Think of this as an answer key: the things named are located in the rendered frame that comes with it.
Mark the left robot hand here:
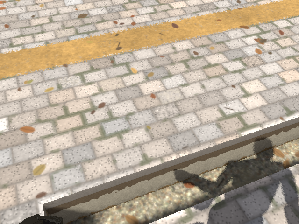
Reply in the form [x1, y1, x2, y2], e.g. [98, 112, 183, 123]
[19, 214, 64, 224]

